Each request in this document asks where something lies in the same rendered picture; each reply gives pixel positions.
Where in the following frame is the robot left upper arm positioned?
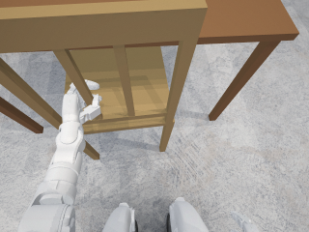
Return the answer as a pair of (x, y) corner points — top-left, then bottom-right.
(19, 204), (76, 232)

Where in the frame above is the robot left hand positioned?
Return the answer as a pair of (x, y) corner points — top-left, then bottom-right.
(62, 79), (102, 125)

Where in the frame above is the table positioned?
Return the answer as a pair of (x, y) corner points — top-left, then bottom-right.
(0, 0), (299, 134)

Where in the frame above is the robot right hand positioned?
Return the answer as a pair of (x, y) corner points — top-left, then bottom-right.
(230, 211), (260, 232)

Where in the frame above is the robot left forearm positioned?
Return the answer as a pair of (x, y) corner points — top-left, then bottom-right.
(16, 121), (86, 232)

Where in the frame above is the chair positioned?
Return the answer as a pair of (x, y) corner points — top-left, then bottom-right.
(0, 0), (208, 160)

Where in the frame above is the robot left thigh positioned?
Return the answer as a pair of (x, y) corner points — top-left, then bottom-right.
(102, 206), (135, 232)

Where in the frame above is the right robot shin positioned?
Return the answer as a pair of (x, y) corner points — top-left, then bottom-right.
(171, 197), (184, 232)

